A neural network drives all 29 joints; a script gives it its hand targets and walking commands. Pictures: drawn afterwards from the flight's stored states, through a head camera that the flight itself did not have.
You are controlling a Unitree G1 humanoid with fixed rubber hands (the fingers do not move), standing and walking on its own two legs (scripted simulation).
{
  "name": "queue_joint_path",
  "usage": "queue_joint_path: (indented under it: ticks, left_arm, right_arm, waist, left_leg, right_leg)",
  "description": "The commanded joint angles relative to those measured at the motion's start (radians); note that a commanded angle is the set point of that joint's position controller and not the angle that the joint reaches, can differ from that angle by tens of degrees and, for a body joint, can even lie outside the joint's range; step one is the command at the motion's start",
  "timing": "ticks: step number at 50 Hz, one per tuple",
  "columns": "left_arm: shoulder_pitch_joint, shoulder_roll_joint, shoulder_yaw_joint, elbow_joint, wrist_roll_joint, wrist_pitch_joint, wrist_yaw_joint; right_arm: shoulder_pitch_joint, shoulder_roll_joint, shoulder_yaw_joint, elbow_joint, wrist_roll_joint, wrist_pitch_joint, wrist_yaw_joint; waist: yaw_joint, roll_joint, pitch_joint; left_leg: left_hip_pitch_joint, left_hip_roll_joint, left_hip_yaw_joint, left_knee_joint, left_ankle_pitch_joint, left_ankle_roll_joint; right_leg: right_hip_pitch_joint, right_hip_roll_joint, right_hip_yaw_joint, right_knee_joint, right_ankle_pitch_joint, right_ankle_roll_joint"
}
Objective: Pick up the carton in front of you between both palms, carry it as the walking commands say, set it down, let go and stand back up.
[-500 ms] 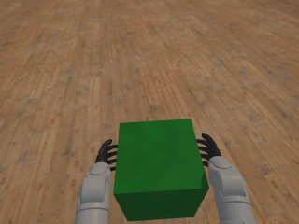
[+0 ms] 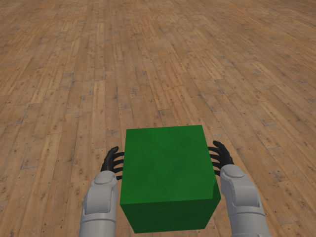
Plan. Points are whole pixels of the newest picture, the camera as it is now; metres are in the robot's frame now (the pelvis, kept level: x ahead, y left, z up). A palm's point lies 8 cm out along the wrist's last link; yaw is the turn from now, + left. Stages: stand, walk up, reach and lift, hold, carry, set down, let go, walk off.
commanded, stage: carry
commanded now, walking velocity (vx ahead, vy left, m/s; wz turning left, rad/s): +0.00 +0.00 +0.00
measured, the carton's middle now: (167, 181) +0.31 +0.00 -0.04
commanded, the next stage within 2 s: hold in 0.12 s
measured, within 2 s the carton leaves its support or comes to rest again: neither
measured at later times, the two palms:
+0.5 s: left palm (102, 190) +0.25 +0.16 +0.03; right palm (224, 173) +0.28 -0.14 +0.05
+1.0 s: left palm (121, 179) +0.32 +0.13 -0.05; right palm (222, 172) +0.32 -0.16 -0.04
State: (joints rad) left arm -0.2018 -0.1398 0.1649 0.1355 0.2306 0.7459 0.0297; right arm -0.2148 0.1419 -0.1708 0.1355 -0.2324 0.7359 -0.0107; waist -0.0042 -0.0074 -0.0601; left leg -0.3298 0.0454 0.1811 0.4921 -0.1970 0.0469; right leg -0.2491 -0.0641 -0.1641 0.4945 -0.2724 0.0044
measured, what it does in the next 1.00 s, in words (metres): stands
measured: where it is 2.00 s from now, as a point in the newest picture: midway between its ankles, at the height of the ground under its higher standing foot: outside the picture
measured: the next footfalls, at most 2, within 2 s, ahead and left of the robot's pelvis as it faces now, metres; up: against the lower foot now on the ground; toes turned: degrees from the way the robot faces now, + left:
none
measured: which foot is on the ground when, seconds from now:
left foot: down 0.00-1.00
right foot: down 0.00-1.00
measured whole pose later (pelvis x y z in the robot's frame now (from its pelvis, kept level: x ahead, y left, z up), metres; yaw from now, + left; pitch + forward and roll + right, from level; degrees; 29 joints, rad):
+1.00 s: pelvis -0.04 -0.02 -0.02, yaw -1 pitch +4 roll +0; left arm -0.59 -0.16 0.53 0.59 0.44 0.38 -0.05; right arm -0.61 0.20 -0.54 0.60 -0.45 0.37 0.04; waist 0.01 -0.04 0.14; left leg -0.53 -0.03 0.01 0.68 -0.22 0.03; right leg -0.47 0.05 0.03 0.72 -0.32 -0.02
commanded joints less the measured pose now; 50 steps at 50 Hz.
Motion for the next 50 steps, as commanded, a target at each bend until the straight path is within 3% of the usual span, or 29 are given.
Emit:
queue_joint_path:
  ticks: [1, 6, 7, 8, 10, 11, 12, 13, 15, 16, 20, 21, 23, 24, 27, 28, 30, 31, 32, 33, 34, 35, 36, 38, 39, 42, 44, 48, 50]
  left_arm:
    - [-0.451, -0.870, -0.577, -0.083, -0.246, -0.038, -0.213]
    - [-0.456, -0.850, -0.545, -0.070, -0.236, -0.040, -0.217]
    - [-0.353, -0.895, -0.533, -0.028, -0.223, -0.031, -0.219]
    - [-0.391, -0.869, -0.541, -0.097, -0.227, -0.047, -0.218]
    - [-0.357, -0.841, -0.468, -0.043, -0.168, -0.045, -0.190]
    - [-0.376, -0.868, -0.496, -0.057, -0.192, -0.055, -0.191]
    - [-0.390, -0.860, -0.486, -0.096, -0.185, -0.067, -0.192]
    - [-0.471, -0.881, -0.564, -0.116, -0.223, -0.069, -0.197]
    - [-0.446, -0.861, -0.511, -0.060, -0.200, -0.051, -0.198]
    - [-0.457, -0.871, -0.526, -0.063, -0.225, -0.057, -0.205]
    - [-0.518, -0.851, -0.515, -0.047, -0.207, -0.050, -0.225]
    - [-0.493, -0.877, -0.502, -0.003, -0.214, -0.050, -0.227]
    - [-0.489, -0.899, -0.513, 0.008, -0.215, -0.050, -0.232]
    - [-0.483, -0.896, -0.471, 0.062, -0.189, -0.040, -0.236]
    - [-0.586, -0.918, -0.500, -0.005, -0.207, -0.050, -0.244]
    - [-0.616, -0.919, -0.464, 0.054, -0.209, -0.056, -0.252]
    - [-0.666, -0.936, -0.429, 0.111, -0.197, -0.073, -0.263]
    - [-0.683, -0.962, -0.449, 0.095, -0.199, -0.074, -0.268]
    - [-0.699, -0.961, -0.406, 0.134, -0.173, -0.080, -0.276]
    - [-0.676, -0.938, -0.351, 0.223, -0.142, -0.075, -0.278]
    - [-0.722, -0.924, -0.294, 0.283, -0.109, -0.089, -0.274]
    - [-0.804, -0.913, -0.268, 0.280, -0.111, -0.106, -0.272]
    - [-0.782, -0.894, -0.223, 0.330, -0.089, -0.121, -0.268]
    - [-0.853, -0.914, -0.145, 0.440, -0.056, -0.140, -0.250]
    - [-0.815, -0.831, -0.116, 0.404, -0.014, -0.165, -0.246]
    - [-0.819, -0.763, 0.002, 0.488, 0.043, -0.215, -0.223]
    - [-0.809, -0.688, 0.054, 0.525, 0.089, -0.263, -0.215]
    - [-0.829, -0.615, 0.067, 0.498, 0.114, -0.407, -0.204]
    - [-0.814, -0.635, 0.038, 0.520, 0.107, -0.462, -0.205]
  right_arm:
    - [-0.439, 0.848, 0.575, -0.081, 0.243, -0.033, 0.205]
    - [-0.415, 0.854, 0.546, -0.024, 0.229, -0.023, 0.214]
    - [-0.330, 0.883, 0.496, 0.004, 0.211, -0.033, 0.215]
    - [-0.343, 0.853, 0.507, -0.049, 0.200, -0.050, 0.210]
    - [-0.391, 0.848, 0.501, -0.045, 0.205, -0.056, 0.213]
    - [-0.393, 0.816, 0.494, -0.056, 0.206, -0.060, 0.212]
    - [-0.401, 0.843, 0.497, -0.047, 0.206, -0.062, 0.219]
    - [-0.402, 0.872, 0.495, -0.009, 0.209, -0.071, 0.215]
    - [-0.399, 0.848, 0.476, 0.022, 0.192, -0.069, 0.212]
    - [-0.408, 0.837, 0.477, -0.009, 0.188, -0.072, 0.207]
    - [-0.444, 0.877, 0.439, 0.025, 0.176, -0.079, 0.213]
    - [-0.453, 0.886, 0.452, 0.052, 0.184, -0.076, 0.221]
    - [-0.439, 0.893, 0.420, 0.102, 0.161, -0.074, 0.226]
    - [-0.483, 0.901, 0.435, 0.100, 0.178, -0.078, 0.224]
    - [-0.494, 0.942, 0.433, 0.126, 0.166, -0.081, 0.242]
    - [-0.605, 0.931, 0.432, 0.139, 0.182, -0.090, 0.251]
    - [-0.664, 0.918, 0.393, 0.205, 0.151, -0.104, 0.257]
    - [-0.644, 0.955, 0.376, 0.222, 0.136, -0.114, 0.265]
    - [-0.692, 0.948, 0.376, 0.221, 0.140, -0.118, 0.267]
    - [-0.672, 0.938, 0.317, 0.304, 0.123, -0.127, 0.266]
    - [-0.769, 0.919, 0.278, 0.364, 0.106, -0.137, 0.264]
    - [-0.738, 0.917, 0.226, 0.401, 0.051, -0.150, 0.275]
    - [-0.827, 0.907, 0.220, 0.397, 0.072, -0.176, 0.272]
    - [-0.813, 0.852, 0.098, 0.499, -0.014, -0.187, 0.247]
    - [-0.839, 0.833, 0.090, 0.489, -0.002, -0.208, 0.238]
    - [-0.858, 0.751, -0.018, 0.507, -0.069, -0.249, 0.205]
    - [-0.793, 0.727, -0.077, 0.546, -0.113, -0.282, 0.176]
    - [-0.834, 0.703, -0.055, 0.520, -0.103, -0.406, 0.171]
    - [-0.800, 0.661, -0.047, 0.553, -0.123, -0.466, 0.164]
  waist:
    - [-0.001, 0.028, -0.271]
    - [0.002, -0.022, -0.282]
    - [-0.030, -0.032, -0.128]
    - [-0.006, -0.006, -0.227]
    - [0.027, 0.017, -0.163]
    - [-0.013, 0.034, -0.181]
    - [0.021, 0.001, -0.216]
    - [-0.022, -0.001, -0.192]
    - [0.016, 0.050, -0.144]
    - [-0.014, -0.002, -0.166]
    - [-0.042, 0.014, -0.068]
    - [-0.011, -0.009, -0.102]
    - [-0.025, -0.054, -0.061]
    - [-0.003, 0.008, -0.036]
    - [-0.016, -0.020, -0.039]
    - [0.018, -0.023, -0.105]
    - [0.014, -0.058, -0.055]
    - [-0.021, 0.003, -0.069]
    - [0.016, 0.001, -0.069]
    - [0.011, 0.001, -0.040]
    - [0.061, -0.010, 0.033]
    - [0.000, -0.011, -0.003]
    - [0.072, -0.011, -0.016]
    - [0.008, 0.021, 0.013]
    - [0.035, 0.032, 0.004]
    - [0.034, 0.035, -0.007]
    - [-0.009, 0.009, -0.005]
    - [0.041, 0.014, -0.113]
    - [-0.005, -0.012, -0.196]
  left_leg:
    - [0.127, 0.116, -0.126, -0.060, 0.188, -0.012]
    - [0.156, 0.126, -0.145, -0.084, 0.127, -0.003]
    - [0.372, -0.125, -0.255, -0.081, 0.337, -0.007]
    - [0.419, -0.101, -0.283, -0.100, 0.427, -0.016]
    - [0.488, -0.094, -0.283, -0.101, 0.370, -0.014]
    - [0.513, -0.090, -0.282, -0.110, 0.296, -0.018]
    - [0.564, -0.098, -0.276, -0.117, 0.291, -0.023]
    - [0.540, -0.087, -0.283, -0.100, 0.348, -0.025]
    - [0.529, -0.091, -0.290, -0.112, 0.282, -0.031]
    - [0.525, -0.088, -0.287, -0.103, 0.284, -0.026]
    - [0.465, -0.088, -0.279, -0.119, 0.086, -0.024]
    - [0.538, -0.081, -0.280, -0.116, 0.038, -0.025]
    - [0.518, -0.080, -0.284, -0.113, 0.063, -0.018]
    - [0.504, -0.095, -0.272, -0.099, 0.013, -0.024]
    - [0.519, -0.094, -0.277, -0.105, 0.016, -0.028]
    - [0.534, -0.091, -0.281, -0.098, -0.050, -0.024]
    - [0.450, -0.083, -0.292, -0.104, -0.104, -0.024]
    - [0.471, -0.099, -0.286, -0.100, -0.134, -0.034]
    - [0.451, -0.106, -0.262, -0.089, -0.090, -0.032]
    - [0.474, -0.112, -0.262, -0.076, -0.116, -0.035]
    - [0.412, -0.104, -0.264, -0.072, -0.127, -0.028]
    - [0.410, -0.094, -0.292, -0.096, -0.201, -0.029]
    - [0.409, -0.097, -0.290, -0.088, -0.219, -0.030]
    - [0.353, -0.078, -0.320, -0.075, -0.258, -0.022]
    - [0.363, -0.105, -0.273, -0.047, -0.233, -0.040]
    - [0.244, -0.092, -0.291, -0.007, -0.127, -0.020]
    - [0.200, -0.097, -0.271, 0.040, -0.068, -0.010]
    - [0.042, -0.131, -0.249, 0.140, 0.079, -0.015]
    - [-0.008, -0.130, -0.256, 0.200, 0.145, -0.025]
  right_leg:
    - [0.074, -0.100, 0.101, -0.063, 0.173, -0.014]
    - [0.033, -0.090, 0.106, -0.064, 0.068, -0.026]
    - [0.078, 0.135, 0.250, -0.135, 0.295, -0.049]
    - [0.124, 0.138, 0.260, -0.122, 0.388, -0.037]
    - [0.042, 0.120, 0.278, -0.132, 0.314, -0.037]
    - [0.045, 0.132, 0.275, -0.135, 0.254, -0.034]
    - [-0.009, 0.142, 0.271, -0.156, 0.204, -0.020]
    - [0.013, 0.139, 0.293, -0.155, 0.278, -0.031]
    - [0.001, 0.131, 0.293, -0.156, 0.181, -0.044]
    - [0.037, 0.130, 0.289, -0.166, 0.191, -0.042]
    - [-0.019, 0.115, 0.292, -0.177, 0.046, -0.062]
    - [-0.062, 0.107, 0.289, -0.188, -0.016, -0.058]
    - [-0.072, 0.104, 0.296, -0.201, -0.009, -0.064]
    - [-0.067, 0.085, 0.300, -0.208, -0.053, -0.075]
    - [-0.100, 0.087, 0.292, -0.207, -0.029, -0.077]
    - [-0.085, 0.080, 0.291, -0.202, -0.091, -0.073]
    - [-0.062, 0.097, 0.274, -0.170, -0.127, -0.071]
    - [-0.088, 0.094, 0.289, -0.184, -0.162, -0.080]
    - [-0.090, 0.099, 0.279, -0.178, -0.143, -0.068]
    - [-0.111, 0.075, 0.303, -0.194, -0.176, -0.080]
    - [-0.128, 0.079, 0.292, -0.175, -0.214, -0.086]
    - [-0.132, 0.107, 0.273, -0.140, -0.201, -0.075]
    - [-0.125, 0.102, 0.275, -0.125, -0.222, -0.070]
    - [-0.150, 0.105, 0.276, -0.075, -0.186, -0.077]
    - [-0.168, 0.102, 0.277, -0.093, -0.229, -0.062]
    - [-0.194, 0.121, 0.276, -0.011, -0.119, -0.052]
    - [-0.233, 0.128, 0.272, 0.010, -0.084, -0.053]
    - [-0.308, 0.156, 0.257, 0.112, 0.042, -0.029]
    - [-0.378, 0.168, 0.235, 0.170, 0.099, -0.019]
